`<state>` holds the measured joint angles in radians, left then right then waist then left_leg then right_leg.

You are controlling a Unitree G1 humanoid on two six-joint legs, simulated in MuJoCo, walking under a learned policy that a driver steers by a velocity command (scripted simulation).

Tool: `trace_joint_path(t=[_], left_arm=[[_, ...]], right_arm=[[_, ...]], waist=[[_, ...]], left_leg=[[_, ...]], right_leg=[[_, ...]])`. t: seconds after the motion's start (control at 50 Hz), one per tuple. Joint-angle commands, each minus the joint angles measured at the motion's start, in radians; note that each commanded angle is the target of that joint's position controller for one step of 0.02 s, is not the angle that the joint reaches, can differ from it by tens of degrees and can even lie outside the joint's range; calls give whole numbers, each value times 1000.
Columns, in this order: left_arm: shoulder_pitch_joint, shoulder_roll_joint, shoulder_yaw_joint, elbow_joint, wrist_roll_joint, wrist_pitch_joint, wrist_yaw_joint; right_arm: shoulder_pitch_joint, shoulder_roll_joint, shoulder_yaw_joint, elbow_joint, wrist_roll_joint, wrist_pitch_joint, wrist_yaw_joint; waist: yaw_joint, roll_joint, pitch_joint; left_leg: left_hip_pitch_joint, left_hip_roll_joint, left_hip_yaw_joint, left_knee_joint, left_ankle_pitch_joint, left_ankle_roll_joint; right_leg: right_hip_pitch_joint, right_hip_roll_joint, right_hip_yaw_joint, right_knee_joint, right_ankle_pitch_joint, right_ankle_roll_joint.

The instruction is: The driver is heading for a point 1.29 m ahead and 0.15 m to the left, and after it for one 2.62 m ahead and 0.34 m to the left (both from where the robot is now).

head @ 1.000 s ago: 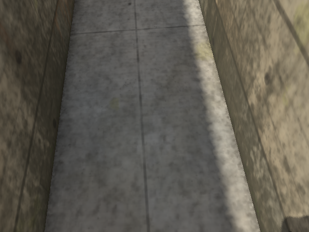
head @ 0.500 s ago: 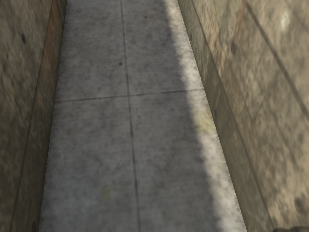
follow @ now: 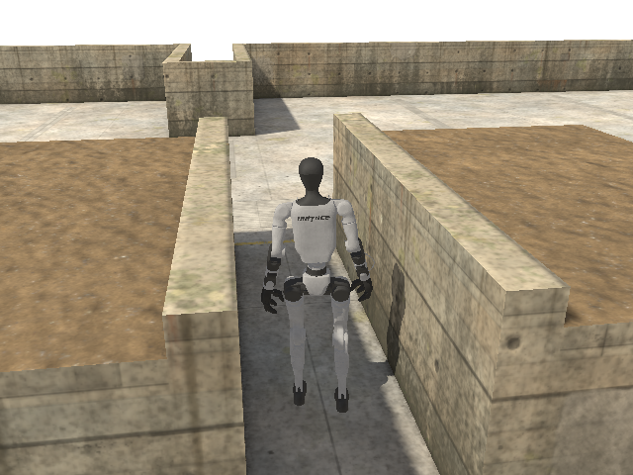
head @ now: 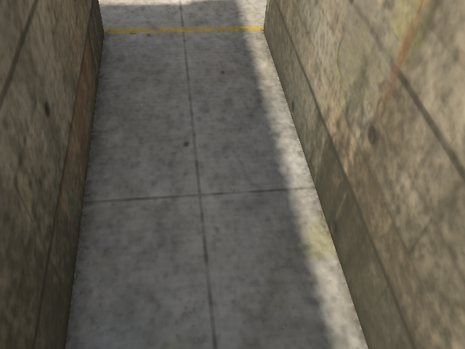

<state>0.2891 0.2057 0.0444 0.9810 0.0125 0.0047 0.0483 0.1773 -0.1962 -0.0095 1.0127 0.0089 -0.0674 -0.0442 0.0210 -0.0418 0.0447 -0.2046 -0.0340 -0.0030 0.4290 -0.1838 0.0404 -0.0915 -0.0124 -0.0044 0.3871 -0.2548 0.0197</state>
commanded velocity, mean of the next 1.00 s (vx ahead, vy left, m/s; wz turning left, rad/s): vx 0.01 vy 0.00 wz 0.00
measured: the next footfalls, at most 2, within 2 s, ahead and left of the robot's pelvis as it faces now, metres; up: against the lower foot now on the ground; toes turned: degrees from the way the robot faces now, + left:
left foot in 1.92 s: +0.28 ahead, +0.17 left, +0.00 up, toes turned +3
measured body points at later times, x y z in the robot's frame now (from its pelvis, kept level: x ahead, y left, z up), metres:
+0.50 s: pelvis +0.01 -0.01 +0.00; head +0.01 +0.00 +0.45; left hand +0.01 +0.23 -0.16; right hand +0.05 -0.27 -0.14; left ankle +0.03 +0.09 -0.74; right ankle -0.03 -0.13 -0.74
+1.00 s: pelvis +0.01 -0.03 +0.00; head +0.01 -0.03 +0.45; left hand -0.01 +0.20 -0.16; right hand +0.04 -0.27 -0.15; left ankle +0.03 +0.09 -0.74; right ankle -0.03 -0.14 -0.74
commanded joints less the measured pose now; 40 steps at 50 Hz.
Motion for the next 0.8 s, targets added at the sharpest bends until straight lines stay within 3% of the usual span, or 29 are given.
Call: trace_joint_path(t=[0.02,0.12,0.18,0.22,0.24,0.44,0.56,0.58,0.8], left_arm=[[69,74,23,4,8,9,2],[34,63,18,52,6,14,0],[29,74,22,62,5,15,4],[36,59,21,70,11,12,6],[33,54,19,70,0,5,8],[28,56,20,91,6,-11,9],[17,48,23,97,8,-12,7],[19,33,20,102,-3,-13,12],[50,17,11,133,-1,-18,36]], right_arm=[[26,-144,-33,-12,5,-7,-6],[19,-135,-24,8,0,15,-4],[29,-148,-35,30,4,4,-8],[36,-135,-37,42,4,8,-8],[36,-129,-38,39,3,10,-6],[54,-129,-50,73,-2,25,-6],[62,-107,-50,94,1,31,-12],[36,-99,-43,82,-7,40,-8],[48,-83,-41,103,-2,48,-5]], waist=[[3,103,-35],[-8,92,-31],[-3,78,-12],[-4,65,-7],[-7,60,2],[-15,45,36],[-14,34,41],[-21,21,43],[-18,35,55]], left_leg=[[41,167,-175,-113,281,8],[31,176,-179,-108,234,19],[33,152,-163,-107,234,2],[54,137,-145,-104,211,2],[60,132,-141,-99,193,3],[82,118,-136,-114,141,-2],[81,113,-128,-118,109,-1],[74,109,-133,-133,72,5],[73,104,-127,-136,67,10]], right_leg=[[22,-51,43,-37,109,-41],[37,-49,46,-55,99,-48],[37,-63,49,-70,137,-53],[28,-72,50,-89,141,-51],[20,-84,53,-95,140,-54],[-7,-97,60,-120,132,-63],[-12,-96,63,-129,117,-65],[-9,-90,68,-126,116,-65],[-11,-102,82,-130,117,-87]])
